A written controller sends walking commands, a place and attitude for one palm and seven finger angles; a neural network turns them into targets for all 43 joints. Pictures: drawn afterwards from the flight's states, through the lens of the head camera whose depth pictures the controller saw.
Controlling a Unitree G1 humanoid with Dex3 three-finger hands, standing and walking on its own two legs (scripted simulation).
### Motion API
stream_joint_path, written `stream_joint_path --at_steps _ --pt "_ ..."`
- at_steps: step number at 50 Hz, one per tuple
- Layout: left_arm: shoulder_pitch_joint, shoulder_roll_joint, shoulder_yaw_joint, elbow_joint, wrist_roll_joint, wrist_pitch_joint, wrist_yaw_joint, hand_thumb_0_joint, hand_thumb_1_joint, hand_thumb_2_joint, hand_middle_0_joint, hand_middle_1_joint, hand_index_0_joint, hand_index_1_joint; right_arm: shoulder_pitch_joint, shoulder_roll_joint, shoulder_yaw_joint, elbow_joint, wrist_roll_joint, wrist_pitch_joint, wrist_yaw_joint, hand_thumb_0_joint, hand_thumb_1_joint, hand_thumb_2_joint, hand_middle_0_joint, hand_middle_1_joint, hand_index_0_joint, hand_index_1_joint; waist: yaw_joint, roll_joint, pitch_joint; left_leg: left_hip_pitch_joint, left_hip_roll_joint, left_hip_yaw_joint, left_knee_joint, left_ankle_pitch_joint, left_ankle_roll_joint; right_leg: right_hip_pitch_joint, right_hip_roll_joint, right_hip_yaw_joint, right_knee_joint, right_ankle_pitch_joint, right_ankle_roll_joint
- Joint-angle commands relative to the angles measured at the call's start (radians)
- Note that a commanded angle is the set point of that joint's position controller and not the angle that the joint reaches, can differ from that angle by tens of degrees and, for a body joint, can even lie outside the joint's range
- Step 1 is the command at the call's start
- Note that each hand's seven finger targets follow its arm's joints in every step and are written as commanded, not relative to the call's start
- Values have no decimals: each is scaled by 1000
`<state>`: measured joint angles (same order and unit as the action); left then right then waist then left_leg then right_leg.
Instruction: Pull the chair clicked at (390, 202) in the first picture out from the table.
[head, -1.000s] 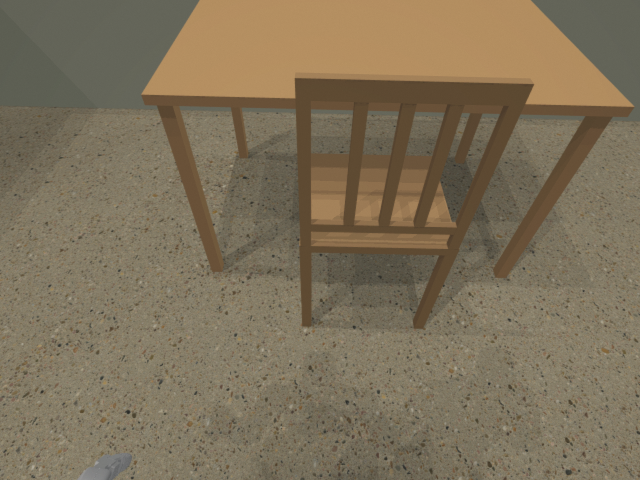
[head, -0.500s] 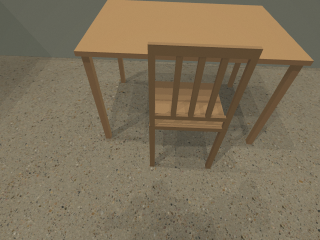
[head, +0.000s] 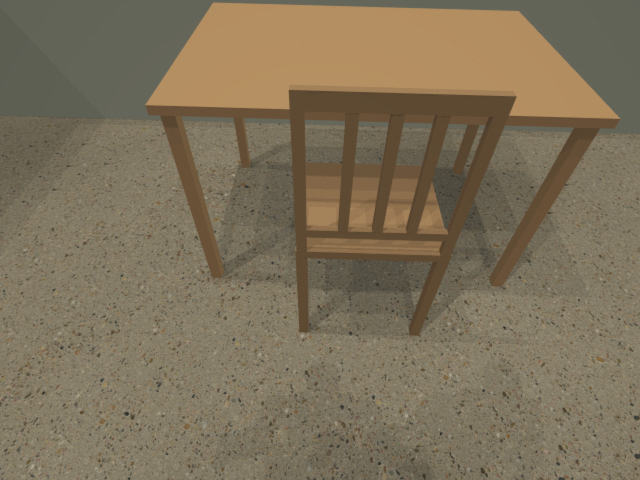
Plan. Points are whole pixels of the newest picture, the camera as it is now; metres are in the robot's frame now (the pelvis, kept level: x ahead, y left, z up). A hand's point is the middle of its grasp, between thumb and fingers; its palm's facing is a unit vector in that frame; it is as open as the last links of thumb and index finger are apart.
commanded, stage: look at it before walking up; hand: left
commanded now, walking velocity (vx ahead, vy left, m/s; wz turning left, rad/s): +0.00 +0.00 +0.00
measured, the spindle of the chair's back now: (386, 179) +0.75 -0.11 -0.08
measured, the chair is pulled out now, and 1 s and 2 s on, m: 0.00 0.00 0.00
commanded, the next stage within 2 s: walk to a spot facing it in 0.44 s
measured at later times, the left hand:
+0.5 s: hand out of the picture +0.06 +0.23 -0.16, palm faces -0.01 -0.95 -0.31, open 7.4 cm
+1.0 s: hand out of the picture +0.06 +0.16 -0.18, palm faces -0.13 -0.95 -0.30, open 7.4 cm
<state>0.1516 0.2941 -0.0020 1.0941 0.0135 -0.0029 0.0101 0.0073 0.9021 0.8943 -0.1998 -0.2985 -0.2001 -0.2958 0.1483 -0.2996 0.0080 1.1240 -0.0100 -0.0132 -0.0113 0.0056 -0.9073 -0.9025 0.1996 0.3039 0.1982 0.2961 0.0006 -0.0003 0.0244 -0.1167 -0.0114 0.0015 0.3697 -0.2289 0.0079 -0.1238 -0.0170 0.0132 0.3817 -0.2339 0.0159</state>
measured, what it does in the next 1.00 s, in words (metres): stands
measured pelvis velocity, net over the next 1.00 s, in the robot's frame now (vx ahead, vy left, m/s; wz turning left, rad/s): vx -0.02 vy -0.04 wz -0.20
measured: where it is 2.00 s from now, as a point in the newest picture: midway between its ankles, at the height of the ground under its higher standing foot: outside the picture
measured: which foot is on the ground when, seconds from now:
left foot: down 0.00-0.94, up 0.96-1.00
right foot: down 0.00-1.00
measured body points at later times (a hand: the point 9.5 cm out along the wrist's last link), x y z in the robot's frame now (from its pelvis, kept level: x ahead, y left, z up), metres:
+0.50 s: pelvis +0.01 +0.00 +0.00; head +0.01 +0.00 +0.45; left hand +0.06 +0.28 -0.14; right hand +0.07 -0.29 -0.14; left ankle -0.02 +0.11 -0.75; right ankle -0.02 -0.13 -0.75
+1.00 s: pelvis -0.02 -0.04 -0.02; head +0.01 -0.07 +0.42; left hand +0.07 +0.21 -0.15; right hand +0.00 -0.30 -0.19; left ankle -0.03 +0.11 -0.71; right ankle -0.02 -0.11 -0.75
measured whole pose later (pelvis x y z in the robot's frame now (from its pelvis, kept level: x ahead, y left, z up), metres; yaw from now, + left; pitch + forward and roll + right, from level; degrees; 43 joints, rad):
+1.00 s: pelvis -0.02 -0.04 -0.02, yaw -11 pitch -2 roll +2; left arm 0.24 0.21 0.05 0.97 0.02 0.04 0.00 0.01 0.90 0.89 -0.20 -0.30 -0.20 -0.30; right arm 0.17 -0.25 -0.05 1.00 -0.01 0.05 -0.03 0.01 -0.91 -0.90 0.20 0.30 0.20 0.30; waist 0.03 0.04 0.10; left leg -0.33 0.07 0.07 0.93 -0.50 -0.03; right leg -0.31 0.04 -0.02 0.68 -0.35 -0.07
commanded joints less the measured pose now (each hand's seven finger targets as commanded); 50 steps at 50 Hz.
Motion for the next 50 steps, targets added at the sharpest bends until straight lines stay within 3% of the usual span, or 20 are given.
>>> stream_joint_path --at_steps 1,11,26,28,31,34,38,39,41,42,43,44,45,46,47,48,49,50 --pt "-20 188 39 -55 -2 -19 9 0 900 900 -200 -300 -200 -300 -36 -184 -32 -52 -1 -20 -10 0 -900 -900 200 300 200 300 0 -11 -28 -19 121 -86 -63 163 18 -10 -101 76 -57 167 -29" --pt "-15 188 43 -55 -3 -22 9 0 900 900 -200 -300 -200 -300 -32 -185 -32 -50 -2 -23 -11 0 -900 -900 200 300 200 300 0 4 -66 3 125 -86 -57 215 16 13 -102 74 -51 214 -31" --pt "-18 195 44 -49 -3 -22 9 0 900 900 -200 -300 -200 -300 -33 -190 -32 -49 -1 -22 -13 0 -900 -900 200 300 200 300 0 -8 -47 9 128 -86 -67 230 14 15 -100 73 -61 233 -30" --pt "-14 192 44 -48 -3 -20 8 0 900 900 -200 -300 -200 -300 -32 -193 -32 -49 -3 -22 -15 0 -900 -900 200 300 200 300 -1 3 -50 25 131 -77 -69 232 11 5 -96 82 -62 238 -32" --pt "22 119 41 -50 -5 6 12 0 900 900 -200 -300 -200 -300 26 -103 -24 -48 -5 -8 -22 0 -900 -900 200 300 200 300 -7 1 -64 35 141 -27 -6 286 -5 -21 -91 94 4 342 -30" --pt "34 125 56 -81 -2 25 9 0 900 900 -200 -300 -200 -300 42 -126 -44 -81 -6 7 -32 0 -900 -900 200 300 200 300 -8 19 -62 58 169 -4 32 317 0 -86 -67 97 85 369 -32" --pt "44 113 71 -129 3 40 -3 0 900 900 -200 -300 -200 -300 37 -143 -72 -135 -8 18 -35 0 -900 -900 200 300 200 300 -5 56 -41 34 230 -19 44 244 37 -184 -18 87 206 247 -27" --pt "48 104 73 -138 4 42 -7 0 900 900 -200 -300 -200 -300 27 -148 -78 -144 -8 19 -35 0 -900 -900 200 300 200 300 0 86 -30 24 255 -31 37 225 53 -209 -3 78 245 166 -23" --pt "54 77 76 -161 5 50 -14 0 900 900 -200 -300 -200 -300 11 -152 -88 -165 -9 16 -31 0 -900 -900 200 300 200 300 9 161 -7 -7 330 -61 -1 238 106 -251 21 24 371 -124 -10" --pt "63 63 79 -170 5 53 -18 0 900 900 -200 -300 -200 -300 1 -149 -91 -176 -10 15 -29 0 -900 -900 200 300 200 300 13 174 1 -32 353 -56 -6 253 128 -242 14 1 410 -215 -6" --pt "75 59 83 -176 5 54 -22 0 900 900 -200 -300 -200 -300 -14 -148 -94 -189 -12 15 -27 0 -900 -900 200 300 200 300 20 193 16 -69 365 -31 8 251 131 -219 -7 -2 411 -240 -8" --pt "108 56 87 -173 6 51 -26 0 900 900 -200 -300 -200 -300 -40 -143 -95 -200 -14 17 -26 0 -900 -900 200 300 200 300 43 178 12 -101 352 5 64 246 113 -167 -17 -3 359 -202 -13" --pt "167 66 93 -161 10 45 -27 0 900 900 -200 -300 -200 -300 -63 -141 -97 -210 -11 20 -23 0 -900 -900 200 300 200 300 76 110 -2 -153 315 60 176 189 72 -90 -18 -3 256 -85 -20" --pt "212 122 106 -156 20 32 -21 0 900 900 -200 -300 -200 -300 -55 -98 -93 -226 -6 28 -20 0 -900 -900 200 300 200 300 98 -115 -11 -254 193 150 434 5 -8 -25 -111 171 44 122 -56" --pt "233 215 124 -164 23 21 -4 0 900 900 -200 -300 -200 -300 -51 -21 -75 -268 -3 29 -16 0 -900 -900 200 300 200 300 84 -369 -20 -451 42 131 701 -381 -61 3 -339 562 -92 380 -154" --pt "241 193 121 -168 5 25 9 0 900 900 -200 -300 -200 -300 -64 -54 -81 -262 -3 37 -23 0 -900 -900 200 300 200 300 86 -273 -34 -425 51 -18 773 -365 -44 -27 -319 546 -109 353 -189" --pt "182 160 118 -180 3 24 13 0 900 900 -200 -300 -200 -300 -67 -56 -86 -252 -2 41 -19 0 -900 -900 200 300 200 300 61 -254 10 -440 76 -48 807 -297 -38 -77 -280 506 -127 239 -185" --pt "131 133 113 -196 1 24 13 0 900 900 -200 -300 -200 -300 -58 -55 -91 -243 -3 40 -17 0 -900 -900 200 300 200 300 38 -157 31 -441 95 -46 820 -234 -44 -104 -252 471 -106 182 -189"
